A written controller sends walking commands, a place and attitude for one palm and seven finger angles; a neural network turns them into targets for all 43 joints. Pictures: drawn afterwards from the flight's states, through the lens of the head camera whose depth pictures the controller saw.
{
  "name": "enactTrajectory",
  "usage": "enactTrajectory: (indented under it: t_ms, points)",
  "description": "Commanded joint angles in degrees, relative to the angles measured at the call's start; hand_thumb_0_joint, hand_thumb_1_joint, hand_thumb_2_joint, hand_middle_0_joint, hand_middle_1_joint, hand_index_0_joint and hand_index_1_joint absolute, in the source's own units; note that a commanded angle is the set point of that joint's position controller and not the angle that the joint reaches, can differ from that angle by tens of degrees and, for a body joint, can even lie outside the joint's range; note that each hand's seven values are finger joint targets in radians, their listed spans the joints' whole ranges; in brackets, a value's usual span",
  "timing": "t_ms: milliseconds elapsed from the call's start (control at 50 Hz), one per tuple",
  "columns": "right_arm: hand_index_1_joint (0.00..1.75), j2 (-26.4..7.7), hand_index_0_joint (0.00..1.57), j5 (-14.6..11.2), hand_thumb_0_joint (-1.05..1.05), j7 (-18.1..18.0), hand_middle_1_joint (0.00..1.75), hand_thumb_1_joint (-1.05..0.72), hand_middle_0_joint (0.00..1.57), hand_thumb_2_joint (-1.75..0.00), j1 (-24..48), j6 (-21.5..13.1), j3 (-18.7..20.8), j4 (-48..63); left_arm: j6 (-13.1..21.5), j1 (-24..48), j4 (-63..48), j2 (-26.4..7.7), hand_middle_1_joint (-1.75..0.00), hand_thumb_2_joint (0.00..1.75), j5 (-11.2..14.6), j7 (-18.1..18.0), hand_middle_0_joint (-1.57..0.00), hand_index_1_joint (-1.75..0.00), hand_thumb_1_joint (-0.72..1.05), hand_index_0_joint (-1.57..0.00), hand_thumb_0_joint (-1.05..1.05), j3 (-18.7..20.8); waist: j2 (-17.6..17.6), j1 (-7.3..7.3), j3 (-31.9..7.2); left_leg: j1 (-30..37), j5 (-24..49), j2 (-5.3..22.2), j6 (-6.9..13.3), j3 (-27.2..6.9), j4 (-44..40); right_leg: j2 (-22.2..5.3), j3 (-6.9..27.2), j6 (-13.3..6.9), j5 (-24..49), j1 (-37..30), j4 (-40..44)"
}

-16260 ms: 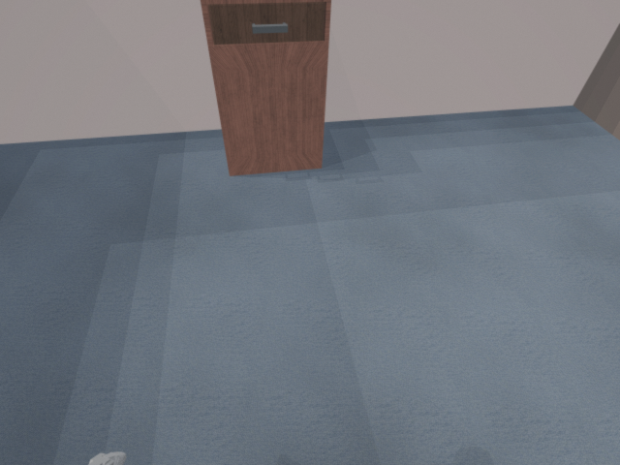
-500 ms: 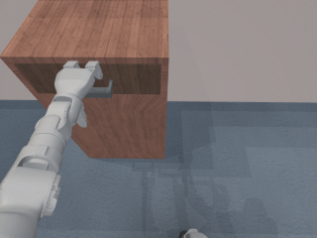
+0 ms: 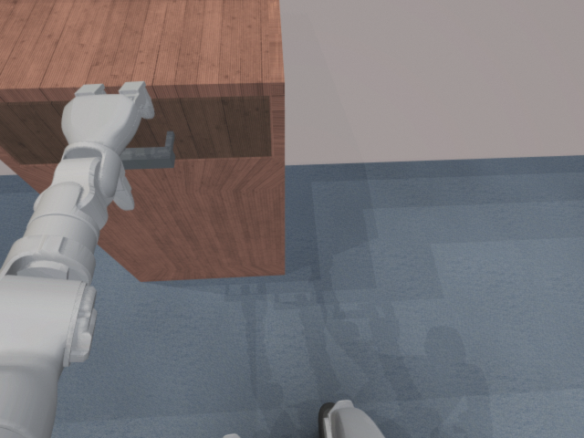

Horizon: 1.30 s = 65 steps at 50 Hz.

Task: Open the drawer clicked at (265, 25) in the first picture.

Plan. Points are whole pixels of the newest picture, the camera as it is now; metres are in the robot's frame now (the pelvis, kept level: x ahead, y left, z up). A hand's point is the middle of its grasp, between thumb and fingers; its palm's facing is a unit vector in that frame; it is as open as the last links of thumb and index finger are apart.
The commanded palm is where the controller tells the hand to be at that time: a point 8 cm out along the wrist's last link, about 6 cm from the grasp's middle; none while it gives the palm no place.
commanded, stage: move the hooked fingers above the handle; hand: left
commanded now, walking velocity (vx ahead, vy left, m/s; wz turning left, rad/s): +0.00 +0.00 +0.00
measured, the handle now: (130, 148) +0.56 +0.22 +0.00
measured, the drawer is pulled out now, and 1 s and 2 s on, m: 0.00 0.00 0.00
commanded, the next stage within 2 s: none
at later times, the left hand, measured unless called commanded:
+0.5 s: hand (115, 148) +0.52 +0.21 +0.05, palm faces -0.03 -0.03 -1.00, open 13.8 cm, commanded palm +0.50 +0.22 +0.11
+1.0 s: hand (108, 149) +0.51 +0.22 +0.06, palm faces -0.03 +0.01 -1.00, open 13.9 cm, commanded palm +0.49 +0.22 +0.11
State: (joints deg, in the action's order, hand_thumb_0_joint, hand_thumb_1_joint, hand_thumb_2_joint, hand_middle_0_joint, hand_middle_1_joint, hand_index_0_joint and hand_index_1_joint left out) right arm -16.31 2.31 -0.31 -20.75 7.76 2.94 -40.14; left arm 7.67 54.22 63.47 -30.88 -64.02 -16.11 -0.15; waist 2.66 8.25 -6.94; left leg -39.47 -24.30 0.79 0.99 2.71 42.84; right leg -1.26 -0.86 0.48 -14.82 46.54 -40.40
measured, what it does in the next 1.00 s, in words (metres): stands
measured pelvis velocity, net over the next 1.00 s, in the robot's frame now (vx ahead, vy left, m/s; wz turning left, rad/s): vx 0.00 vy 0.00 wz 0.00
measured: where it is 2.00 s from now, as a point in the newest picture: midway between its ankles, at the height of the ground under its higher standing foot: outside the picture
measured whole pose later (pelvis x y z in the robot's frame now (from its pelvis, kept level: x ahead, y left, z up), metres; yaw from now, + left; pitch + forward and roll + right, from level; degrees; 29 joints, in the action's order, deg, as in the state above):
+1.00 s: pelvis +0.00 +0.00 +0.00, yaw +0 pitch +20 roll +0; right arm -16.1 2.1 -0.2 -19.1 7.8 2.8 -39.5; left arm 5.8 53.3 63.3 -31.2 -63.6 -16.6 -0.6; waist 3.1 7.4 -6.6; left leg -38.4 -23.9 0.7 0.9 2.5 42.0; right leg -1.3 -0.9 0.5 -14.6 45.4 -39.7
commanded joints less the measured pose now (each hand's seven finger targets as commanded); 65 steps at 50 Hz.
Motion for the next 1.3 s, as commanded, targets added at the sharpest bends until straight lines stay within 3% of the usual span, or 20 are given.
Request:
enactTrajectory:
  t_ms: [0,60,160,280,340,380,440,560,580,600,660,700,780,840,920,1020,1140,1180,1240,1280]
  points:
    - [0.3,-9.5,0.2,-0.4,0.0,-0.9,0.3,-0.9,0.2,-0.9,-7.5,-0.9,3.0,3.2,-3.7,28.2,-9.6,-19.2,-1.2,0.3,0.6,-2.8,-0.3,-1.2,-0.5,-0.3,0.0,4.1,-0.4,0.25,-27.2,6.1,25.0,-2.6,1.2,-1.2,-3.8,2.6,0.0,-1.8,19.4,-24.0,1.4]
    - [0.3,-9.3,0.2,-0.5,0.0,-1.3,0.3,-0.9,0.2,-0.9,-8.1,-1.1,3.4,3.1,-2.6,29.3,-11.5,-19.0,-1.2,0.3,1.3,-0.8,-0.3,-1.2,-0.5,-0.3,0.0,3.5,1.8,0.25,-30.9,9.9,26.9,-2.5,1.3,-1.5,-3.8,2.5,0.4,-1.8,20.2,-25.1,2.0]
    - [0.3,-8.7,0.2,-0.8,0.0,-2.1,0.3,-0.9,0.2,-0.9,-9.6,-1.7,3.7,1.9,0.0,30.2,-9.9,-10.4,-1.2,0.3,2.6,2.9,-0.3,-1.2,-0.5,-0.3,0.0,-3.0,1.1,3.04,-24.6,13.0,25.1,-1.8,1.1,-2.8,-4.1,2.9,-0.4,-1.8,15.2,-18.2,4.0]
    - [0.3,-8.7,0.2,-0.3,0.0,-1.8,0.3,-0.9,0.2,-0.9,-9.9,-1.9,3.1,1.5,2.2,30.7,-8.7,-12.3,-1.2,0.3,2.2,1.8,-0.3,-1.2,-0.5,-0.3,0.0,-0.5,2.8,2.23,-22.3,11.1,25.8,-1.9,0.5,-3.6,-3.4,3.0,-0.9,-2.4,13.9,-15.2,2.3]
    - [0.3,-9.0,0.2,0.4,0.0,-1.2,0.3,-0.9,0.2,-0.9,-9.4,-1.4,2.6,2.1,1.7,29.3,-9.8,-18.8,-1.2,0.3,1.3,-0.7,-0.3,-1.2,-0.5,-0.3,0.0,4.7,5.2,-0.25,-26.7,10.1,31.4,-2.2,0.2,-3.1,-2.1,2.8,-0.7,-2.6,18.1,-18.1,0.0]
    - [0.3,-8.6,0.2,0.5,0.0,-0.8,0.3,-0.9,0.2,-0.9,-9.1,-1.2,2.8,2.5,0.2,29.1,-10.3,-16.0,-1.2,0.3,0.9,-2.1,-0.3,-1.2,-0.5,-0.3,0.0,2.9,4.3,0.17,-27.1,10.2,33.9,-1.9,0.0,-3.1,-1.8,2.9,-1.0,-2.4,19.4,-18.5,-0.2]
    - [0.3,-9.2,0.2,0.4,0.0,-0.4,0.3,-0.9,0.2,-0.9,-8.7,-0.8,2.9,2.8,-1.0,27.6,-11.3,-19.2,-1.2,0.3,1.2,-3.1,-0.3,-1.2,-0.5,-0.3,0.0,5.7,2.3,-0.77,-29.9,9.8,34.0,-2.0,0.3,-2.7,-1.8,2.8,-0.6,-2.1,21.6,-22.1,-0.2]
    - [0.3,-9.1,0.2,-0.3,0.0,-0.8,0.3,-0.9,0.2,-0.9,-8.5,-0.6,3.5,2.5,-2.3,28.7,-11.8,-14.7,-1.2,0.3,1.6,-0.9,-0.3,-1.2,-0.5,-0.3,0.0,1.4,1.9,0.84,-28.8,13.3,32.8,-1.4,0.3,-2.9,-3.1,2.9,-0.8,-1.9,19.8,-21.2,2.0]
    - [0.3,-8.9,0.2,-0.5,0.0,-0.9,0.3,-0.9,0.2,-0.9,-8.6,-0.6,3.6,2.4,-2.3,27.7,-11.1,-13.0,-1.2,0.3,1.8,-0.1,-0.3,-1.2,-0.5,-0.3,0.0,0.1,2.4,0.66,-27.8,13.5,32.4,-1.4,0.2,-3.1,-3.5,3.0,-0.9,-1.9,18.8,-20.6,2.4]
    - [0.3,-8.7,0.2,-0.5,0.0,-0.9,0.3,-0.9,0.2,-0.9,-8.8,-0.8,3.8,2.3,-1.9,28.8,-11.9,-10.3,-1.2,0.3,2.1,0.6,-0.3,-1.2,-0.5,-0.3,0.0,-1.8,1.5,1.7,-26.8,14.7,32.1,-1.2,0.3,-3.2,-3.6,3.1,-1.0,-1.8,18.2,-19.5,3.0]
    - [0.3,-8.4,0.2,-0.5,0.0,-1.1,0.3,-0.9,0.2,-0.9,-9.2,-0.9,4.1,1.9,-0.1,27.5,-13.0,-8.6,-1.2,0.3,3.1,2.1,-0.3,-1.2,-0.5,-0.3,0.0,-2.5,2.9,1.02,-27.5,17.3,34.1,-1.1,0.1,-3.6,-3.8,3.1,-0.9,-2.0,18.2,-19.2,3.6]
    - [0.3,-8.3,0.2,-0.3,0.0,-1.1,0.3,-0.9,0.2,-0.9,-9.1,-0.9,3.9,1.8,0.8,26.9,-13.0,-9.1,-1.2,0.3,3.3,2.2,-0.3,-1.2,-0.5,-0.3,0.0,-1.8,2.4,0.67,-26.0,16.1,33.3,-1.4,0.2,-3.4,-4.1,3.1,-0.8,-2.1,18.3,-19.8,3.6]
    - [0.3,-8.7,0.2,-0.3,0.0,-1.2,0.3,-0.9,0.2,-0.9,-7.5,-0.6,2.7,1.9,0.7,24.8,-9.9,-15.1,-1.2,0.3,2.3,0.0,-0.3,-1.2,-0.5,-0.3,0.0,3.0,0.5,-0.76,-20.4,8.4,26.2,-2.2,0.6,-2.4,-5.3,2.8,-0.7,-2.5,16.9,-21.0,2.7]
    - [0.3,-8.9,0.2,0.0,0.0,-1.0,0.3,-0.9,0.2,-0.9,-6.2,-0.5,2.3,2.7,-0.5,23.4,-9.7,-18.9,-1.2,0.3,1.1,-2.3,-0.3,-1.2,-0.5,-0.3,0.0,5.6,1.1,-1.89,-23.3,6.3,26.8,-2.6,0.7,-1.6,-4.7,2.5,-0.3,-2.5,19.2,-23.6,1.3]
    - [0.3,-9.0,0.2,0.0,0.0,-0.7,0.3,-0.9,0.2,-0.9,-6.1,-0.6,2.7,3.3,-2.6,23.1,-10.2,-17.6,-1.2,0.3,0.5,-3.2,-0.3,-1.2,-0.5,-0.3,0.0,4.6,1.3,-1.83,-27.8,8.4,30.1,-2.4,0.5,-1.4,-3.7,2.6,-0.3,-2.3,21.1,-24.5,0.8]
    - [0.3,-8.7,0.2,-0.5,0.0,-1.3,0.3,-0.9,0.2,-0.9,-7.8,-1.1,4.0,3.2,-1.7,27.2,-14.2,-11.7,-1.2,0.3,2.6,0.0,-0.3,-1.2,-0.5,-0.3,0.0,-0.2,-0.4,0.76,-31.1,14.1,32.0,-1.8,0.8,-2.2,-3.7,2.7,0.0,-1.6,22.1,-24.9,2.8]
    - [0.3,-8.3,0.2,-0.6,0.0,-2.1,0.3,-0.9,0.2,-0.9,-8.1,-1.6,3.9,1.4,1.8,28.5,-14.1,-9.8,-1.2,0.3,2.8,1.1,-0.3,-1.2,-0.5,-0.3,0.0,-1.9,1.4,1.51,-24.2,13.7,27.8,-2.2,0.8,-2.6,-4.8,2.7,-0.3,-1.9,18.2,-20.9,4.2]
    - [0.3,-8.6,0.2,-0.5,0.0,-2.0,0.3,-0.9,0.2,-0.9,-7.8,-1.8,3.4,0.9,1.6,29.4,-12.3,-12.3,-1.2,0.3,2.2,-0.2,-0.3,-1.2,-0.5,-0.3,0.0,-0.1,1.8,1.41,-21.1,11.2,25.1,-2.3,0.6,-2.7,-5.1,2.6,-0.4,-2.2,16.0,-19.4,3.8]
    - [0.3,-8.9,0.2,0.0,0.0,-1.6,0.3,-0.9,0.2,-0.9,-7.1,-1.7,2.6,1.2,0.1,28.0,-9.6,-18.0,-1.2,0.3,1.6,-2.4,-0.3,-1.2,-0.5,-0.3,0.0,4.3,2.0,-0.27,-23.3,7.9,24.8,-2.9,0.7,-1.9,-4.7,2.4,-0.1,-2.3,17.6,-22.3,2.3]
    - [0.3,-8.9,0.2,0.1,0.0,-1.3,0.3,-0.9,0.2,-0.9,-6.6,-1.6,2.3,1.6,-1.7,26.7,-8.3,-18.6,-1.2,0.3,0.9,-3.2,-0.3,-1.2,-0.5,-0.3,0.0,4.6,2.8,-0.96,-24.8,6.9,26.6,-3.0,0.6,-1.4,-4.2,2.3,-0.2,-2.3,19.7,-23.4,1.2]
